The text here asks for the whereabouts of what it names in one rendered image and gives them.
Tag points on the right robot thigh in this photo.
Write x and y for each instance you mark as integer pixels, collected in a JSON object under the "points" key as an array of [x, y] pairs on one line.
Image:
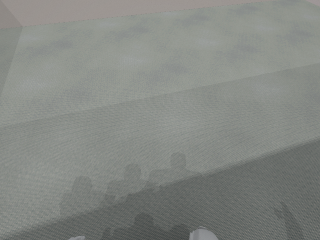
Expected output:
{"points": [[202, 234]]}

